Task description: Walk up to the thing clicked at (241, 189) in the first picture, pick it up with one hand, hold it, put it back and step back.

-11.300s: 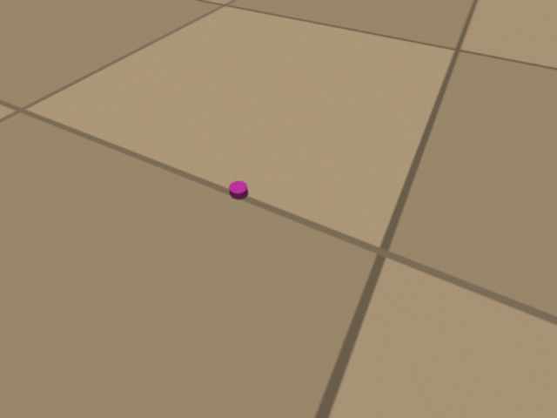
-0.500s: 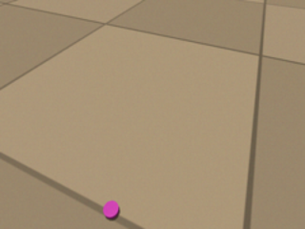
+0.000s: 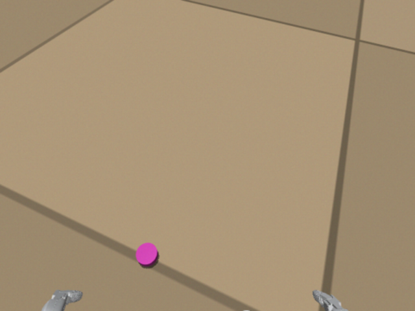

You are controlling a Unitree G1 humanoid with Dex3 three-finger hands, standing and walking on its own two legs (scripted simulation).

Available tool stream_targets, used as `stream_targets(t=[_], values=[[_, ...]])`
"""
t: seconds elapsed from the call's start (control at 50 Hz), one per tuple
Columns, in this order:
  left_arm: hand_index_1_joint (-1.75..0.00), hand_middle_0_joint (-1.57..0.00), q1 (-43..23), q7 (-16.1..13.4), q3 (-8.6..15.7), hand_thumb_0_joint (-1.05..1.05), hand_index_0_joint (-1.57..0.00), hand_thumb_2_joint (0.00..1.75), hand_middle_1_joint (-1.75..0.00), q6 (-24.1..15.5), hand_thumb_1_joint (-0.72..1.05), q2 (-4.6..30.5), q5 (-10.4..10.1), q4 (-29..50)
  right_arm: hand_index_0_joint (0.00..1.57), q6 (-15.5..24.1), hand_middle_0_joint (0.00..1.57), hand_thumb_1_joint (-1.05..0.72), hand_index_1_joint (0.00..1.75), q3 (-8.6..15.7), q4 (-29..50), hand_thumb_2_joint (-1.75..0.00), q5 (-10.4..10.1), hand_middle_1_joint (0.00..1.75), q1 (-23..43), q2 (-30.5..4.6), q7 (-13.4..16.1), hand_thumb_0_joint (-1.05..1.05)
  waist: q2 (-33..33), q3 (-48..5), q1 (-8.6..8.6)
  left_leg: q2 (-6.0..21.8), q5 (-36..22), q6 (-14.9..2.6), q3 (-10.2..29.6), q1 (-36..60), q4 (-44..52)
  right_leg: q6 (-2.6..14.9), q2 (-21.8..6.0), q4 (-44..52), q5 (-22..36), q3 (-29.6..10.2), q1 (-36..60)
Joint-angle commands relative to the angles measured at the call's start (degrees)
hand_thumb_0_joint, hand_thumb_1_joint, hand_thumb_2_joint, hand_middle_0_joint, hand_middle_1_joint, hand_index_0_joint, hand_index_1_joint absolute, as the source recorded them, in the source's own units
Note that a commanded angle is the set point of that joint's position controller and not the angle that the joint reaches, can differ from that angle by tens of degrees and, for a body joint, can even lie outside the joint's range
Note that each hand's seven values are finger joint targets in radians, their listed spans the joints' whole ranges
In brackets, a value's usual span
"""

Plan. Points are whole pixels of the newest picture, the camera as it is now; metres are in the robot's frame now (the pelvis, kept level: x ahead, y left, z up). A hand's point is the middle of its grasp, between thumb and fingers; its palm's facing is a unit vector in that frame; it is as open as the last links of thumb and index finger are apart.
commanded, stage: rise first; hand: left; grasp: from above
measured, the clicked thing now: (147, 254) +0.44 +0.23 -0.73
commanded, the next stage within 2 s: none
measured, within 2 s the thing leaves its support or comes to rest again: neither
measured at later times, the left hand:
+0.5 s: hand out of the picture +0.17 +0.28 -0.29, palm faces -0.36 -0.70 -0.61, open 14.1 cm
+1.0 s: hand (114, 276) +0.31 +0.29 -0.47, palm faces -0.48 -0.22 -0.85, open 14.0 cm
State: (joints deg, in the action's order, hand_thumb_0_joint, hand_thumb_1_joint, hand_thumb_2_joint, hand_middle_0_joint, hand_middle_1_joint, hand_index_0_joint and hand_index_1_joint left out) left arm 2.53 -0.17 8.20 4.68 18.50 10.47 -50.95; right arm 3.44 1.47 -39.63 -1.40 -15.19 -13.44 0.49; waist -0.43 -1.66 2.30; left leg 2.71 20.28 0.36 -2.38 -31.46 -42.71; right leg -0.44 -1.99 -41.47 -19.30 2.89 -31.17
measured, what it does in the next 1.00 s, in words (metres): lowers itself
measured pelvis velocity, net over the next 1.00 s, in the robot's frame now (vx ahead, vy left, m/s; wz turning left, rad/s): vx -0.09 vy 0.00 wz -0.04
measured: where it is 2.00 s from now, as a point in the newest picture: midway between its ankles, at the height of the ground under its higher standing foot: outside the picture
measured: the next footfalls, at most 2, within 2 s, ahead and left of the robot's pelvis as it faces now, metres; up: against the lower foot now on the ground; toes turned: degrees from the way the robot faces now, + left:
none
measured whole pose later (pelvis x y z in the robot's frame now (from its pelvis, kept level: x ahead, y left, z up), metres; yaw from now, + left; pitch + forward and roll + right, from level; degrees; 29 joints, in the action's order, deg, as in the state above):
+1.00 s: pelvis -0.09 +0.00 -0.32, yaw -3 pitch +34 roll -4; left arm -35.3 -11.5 6.6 -12.3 34.5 56.8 -61.7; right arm 6.7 2.6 -42.5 2.4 -8.1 -15.1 -3.8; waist 0.2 -7.2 5.2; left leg 3.4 38.0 -0.1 3.9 -116.6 -119.9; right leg 0.7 -3.2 -116.8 -36.7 4.2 -114.3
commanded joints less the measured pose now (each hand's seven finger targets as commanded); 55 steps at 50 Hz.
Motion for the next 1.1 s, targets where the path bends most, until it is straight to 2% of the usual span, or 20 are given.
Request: stream_targets(t=[0.0, 0.04, 0.08, 0.18, 0.26, 0.3, 0.32, 0.38, 0.46, 0.52, 0.62, 0.66, 0.7, 0.74, 0.78, 0.84, 0.86, 0.92, 1.0, 1.08], values=[[-1.08, -0.06, 1.55, -1.04, 2.84, 0.00, -0.06, 0.99, -1.07, -1.35, -0.55, 9.76, 1.67, 9.69, 0.20, 4.02, 0.20, -0.86, 0.30, 4.22, 7.84, -0.89, 0.70, 0.30, 0.19, -9.45, 1.04, 0.00, 2.67, -12.48, -1.27, -2.46, -9.52, -0.44, 0.80, -0.10, -2.16, 1.43, 1.89, -2.35, 6.91, -0.16, -1.34], [-1.08, -0.06, -0.53, -0.96, 2.49, 0.00, -0.05, 1.02, -1.07, -1.84, -0.58, 10.33, 2.43, 17.26, 0.20, 4.80, 0.20, -0.87, 0.30, 4.25, 10.25, -0.89, 0.76, 0.30, 1.90, -9.41, 1.03, 0.00, 4.43, -13.44, -1.15, -1.99, -6.32, -0.25, 1.69, -1.84, -3.63, 1.57, 1.97, -4.72, 3.67, -0.13, -4.93], [-1.08, -0.06, 5.35, -1.23, 3.18, 0.00, -0.05, 1.01, -1.07, -1.04, -0.58, 9.68, 3.52, 16.88, 0.20, 5.42, 0.20, -0.85, 0.30, 4.44, 10.39, -0.89, 0.82, 0.30, 1.21, -9.31, 1.23, 0.00, 3.41, -15.10, -1.44, -1.85, -8.03, -0.31, 1.81, -3.65, -6.11, 1.47, 2.08, -7.06, 5.15, -0.01, -5.92], [-1.08, -0.06, 8.22, -1.71, 3.34, 0.00, -0.04, 1.01, -1.07, 0.96, -0.58, 10.05, 5.49, 25.28, 0.20, 6.56, 0.20, -0.87, 0.30, 4.38, 12.39, -0.89, 0.92, 0.30, 2.47, -9.18, 1.40, 0.00, 5.01, -16.20, -1.12, -1.15, -4.96, -0.15, 3.37, -7.07, -9.15, 1.43, 2.01, -11.13, 2.19, -0.15, -10.83], [-1.09, -0.06, 1.41, -2.01, 1.84, 0.00, -0.05, 1.00, -1.08, 0.97, -0.59, 10.24, 8.51, 24.48, 0.20, 7.82, 0.20, -0.88, 0.30, 3.94, 12.17, -0.90, 1.10, 0.30, 3.09, -9.32, 1.48, 0.00, 4.72, -14.33, 0.87, -0.82, 0.13, -0.33, 4.20, -13.70, -14.09, 1.41, 1.75, -16.16, -1.71, -0.56, -19.35], [-1.09, -0.05, -0.98, -2.21, 1.19, 0.00, -0.05, 0.99, -1.09, -0.40, -0.56, 9.89, 11.18, 21.88, 0.20, 8.72, 0.20, -0.86, 0.30, 3.76, 12.11, -0.89, 1.43, 0.30, 3.62, -9.40, 1.30, 0.00, 4.13, -15.63, 1.43, -1.08, 1.81, -0.41, 4.00, -17.84, -18.61, 1.47, 1.74, -20.52, -3.40, -0.55, -24.30], [-1.09, -0.04, -1.73, -2.52, 2.29, 0.00, -0.04, 0.99, -1.09, -1.38, -0.56, 11.39, 12.79, 20.50, 0.20, 9.16, 0.20, -0.85, 0.30, 3.64, 11.91, -0.89, 1.49, 0.30, 3.94, -9.59, 1.10, 0.00, 4.66, -16.63, 0.62, -1.23, 1.83, -0.37, 4.14, -20.27, -20.94, 1.55, 1.59, -23.27, -3.63, -0.57, -26.55], [-1.09, -0.05, -5.57, -3.76, 0.58, 0.00, -0.05, 0.99, -1.09, -4.97, -0.53, 11.14, 17.33, 19.29, 0.20, 10.29, 0.20, -0.83, 0.30, 4.09, 11.60, -0.88, 1.32, 0.30, 4.23, -10.23, 0.37, 0.00, 4.16, -22.61, 0.73, -1.97, 1.81, -0.48, 3.59, -25.86, -27.68, 1.67, 1.45, -29.65, -3.38, -0.87, -31.84], [-1.10, -0.05, -8.61, -6.10, 1.63, 0.00, -0.05, 0.99, -1.10, -8.47, -0.54, 15.11, 22.60, 19.36, 0.20, 10.65, 0.20, -0.85, 0.30, 4.86, 9.91, -0.89, 1.10, 0.30, 4.64, -11.90, -0.43, 0.00, 7.97, -30.94, -0.58, -1.55, -4.39, 0.21, 5.10, -27.81, -34.64, 2.18, 1.16, -38.92, -0.09, -0.81, -40.63], [-1.10, -0.05, -12.31, -8.04, 1.71, 0.00, -0.05, 1.00, -1.10, -8.87, -0.55, 16.63, 25.82, 18.26, 0.20, 9.95, 0.20, -0.86, 0.30, 5.28, 8.90, -0.89, 0.86, 0.30, 4.69, -12.17, -0.86, 0.00, 7.61, -34.73, -0.59, -1.77, -6.56, -0.10, 5.13, -31.81, -39.70, 2.31, 1.13, -43.35, 1.71, -0.60, -44.42], [-1.09, -0.04, -21.66, -9.62, 2.47, 0.00, -0.04, 1.02, -1.09, -9.26, -0.53, 20.37, 31.05, 13.32, 0.20, 8.50, 0.20, -0.85, 0.30, 6.10, 6.55, -0.89, 1.14, 0.30, 4.06, -12.66, -1.79, 0.00, 5.56, -40.08, -0.40, -2.31, -3.50, -0.94, 4.26, -40.77, -47.62, 2.17, 1.19, -48.41, 0.27, -0.80, -48.31], [-1.08, -0.04, -27.68, -10.01, 2.57, 0.00, -0.04, 1.03, -1.08, -10.09, -0.54, 22.53, 33.16, 10.81, 0.20, 8.02, 0.20, -0.85, 0.30, 6.13, 5.97, -0.89, 1.38, 0.30, 3.79, -12.58, -2.05, 0.00, 4.74, -38.59, -0.15, -2.62, 2.95, -1.26, 3.60, -47.65, -50.31, 2.01, 1.07, -49.61, -4.17, -1.19, -50.84], [-1.08, -0.06, -30.76, -10.22, 3.06, 0.00, -0.06, 1.01, -1.08, -11.15, -0.52, 24.66, 35.47, 6.56, 0.20, 7.65, 0.20, -0.86, 0.30, 6.07, 4.83, -0.89, 1.60, 0.30, 2.85, -12.80, -2.33, 0.00, 3.81, -40.61, -0.19, -2.71, 4.19, -1.43, 3.41, -50.01, -52.97, 2.03, 1.13, -51.65, -5.31, -0.99, -51.78], [-1.08, -0.05, -38.05, -10.25, 1.42, 0.00, -0.05, 1.03, -1.08, -13.04, -0.54, 25.18, 37.62, 6.35, 0.20, 7.30, 0.20, -0.86, 0.30, 6.19, 4.53, -0.89, 1.87, 0.30, 2.48, -12.60, -2.46, 0.00, 4.40, -41.31, 1.26, -2.78, 7.63, -1.53, 3.14, -53.79, -55.54, 1.90, 1.02, -53.32, -7.99, -0.90, -54.47], [-1.08, -0.07, -38.68, -10.76, 2.38, 0.00, -0.07, 1.02, -1.08, -14.41, -0.52, 27.44, 39.19, 1.70, 0.20, 6.80, 0.20, -0.87, 0.30, 6.23, 3.98, -0.89, 2.24, 0.30, 2.13, -12.77, -2.75, 0.00, 1.55, -40.65, 0.84, -2.86, 9.93, -1.98, 2.81, -57.40, -57.69, 1.72, 1.27, -53.82, -10.82, -0.72, -55.17], [-1.09, -0.06, -45.71, -11.49, 1.54, 0.00, -0.06, 1.03, -1.09, -16.60, -0.54, 29.19, 42.15, 1.38, 0.20, 6.28, 0.20, -0.87, 0.30, 6.01, 3.05, -0.90, 2.92, 0.30, 0.70, -12.86, -2.98, 0.00, 4.96, -44.50, 1.41, -2.77, 9.82, -1.92, 2.41, -58.10, -60.82, 1.83, 1.36, -56.54, -10.72, -0.61, -57.04], [-1.09, -0.05, -47.25, -12.11, 2.90, 0.00, -0.05, 1.04, -1.09, -17.10, -0.55, 31.97, 43.20, -0.30, 0.20, 5.87, 0.20, -0.87, 0.30, 5.89, 2.73, -0.90, 3.13, 0.30, 0.51, -13.05, -3.04, 0.00, 3.40, -44.06, 1.32, -2.78, 10.95, -2.17, 2.37, -60.02, -62.01, 1.71, 1.54, -56.74, -12.13, -0.70, -57.56], [-1.08, -0.05, -50.22, -13.40, 1.71, 0.00, -0.05, 1.04, -1.09, -18.16, -0.55, 31.60, 46.07, -3.58, 0.20, 5.04, 0.20, -0.88, 0.30, 5.57, 1.14, -0.90, 3.88, 0.30, -0.68, -12.99, -3.30, 0.00, 5.57, -42.58, 2.49, -2.70, 12.59, -2.11, 2.75, -61.43, -63.73, 1.98, 1.72, -59.05, -13.68, 0.33, -61.82], [-1.06, -0.05, -53.78, -15.84, 3.94, 0.00, -0.05, 1.05, -1.06, -18.76, -0.56, 36.87, 50.21, -6.43, 0.20, 3.19, 0.20, -0.88, 0.30, 5.32, 0.08, -0.90, 4.55, 0.30, -1.40, -13.94, -3.82, 0.00, 8.67, -42.43, 2.44, -2.64, 13.74, -2.06, 3.29, -62.59, -65.32, 2.32, 1.86, -62.65, -14.54, 1.58, -65.67], [-1.03, -0.05, -59.62, -17.75, 1.67, 0.00, -0.05, 1.04, -1.03, -19.19, -0.56, 35.91, 53.36, -7.74, 0.20, 1.65, 0.20, -0.90, 0.30, 4.97, -0.53, -0.90, 5.46, 0.30, -1.60, -14.07, -4.56, 0.00, 11.02, -41.64, 4.31, -2.44, 13.92, -1.95, 4.21, -62.87, -67.04, 2.56, 1.97, -65.60, -14.18, 2.73, -70.24]])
